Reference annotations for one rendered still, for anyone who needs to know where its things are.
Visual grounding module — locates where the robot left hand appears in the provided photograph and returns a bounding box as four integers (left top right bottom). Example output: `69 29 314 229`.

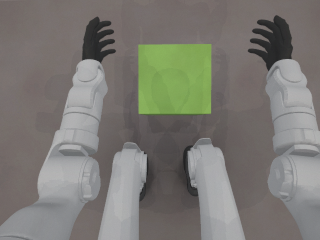
82 16 116 63

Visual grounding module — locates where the robot left foot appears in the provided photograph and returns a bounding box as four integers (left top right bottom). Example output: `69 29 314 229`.
139 152 149 202

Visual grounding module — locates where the left robot forearm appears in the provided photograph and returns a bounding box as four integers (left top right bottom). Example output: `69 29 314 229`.
37 59 108 196

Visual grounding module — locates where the carton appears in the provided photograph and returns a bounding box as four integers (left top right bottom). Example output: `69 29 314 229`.
138 44 212 116

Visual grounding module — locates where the robot right hand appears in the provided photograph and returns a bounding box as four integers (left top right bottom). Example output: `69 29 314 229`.
248 15 293 71

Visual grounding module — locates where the left robot upper arm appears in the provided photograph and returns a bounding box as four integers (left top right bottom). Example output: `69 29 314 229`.
0 155 101 240

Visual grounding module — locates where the right robot upper arm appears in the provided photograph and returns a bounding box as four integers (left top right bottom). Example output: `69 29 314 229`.
267 154 320 240

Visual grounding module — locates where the right robot forearm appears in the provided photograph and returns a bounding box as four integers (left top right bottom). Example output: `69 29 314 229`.
265 59 320 158

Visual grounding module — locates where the right robot shin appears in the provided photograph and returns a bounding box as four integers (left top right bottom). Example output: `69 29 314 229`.
190 138 225 187

